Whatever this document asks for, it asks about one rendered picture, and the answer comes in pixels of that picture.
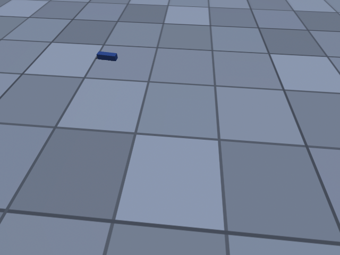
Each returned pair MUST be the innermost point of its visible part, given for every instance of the carton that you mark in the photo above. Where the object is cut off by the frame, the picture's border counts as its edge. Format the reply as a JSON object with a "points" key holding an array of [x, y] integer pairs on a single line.
{"points": [[107, 56]]}

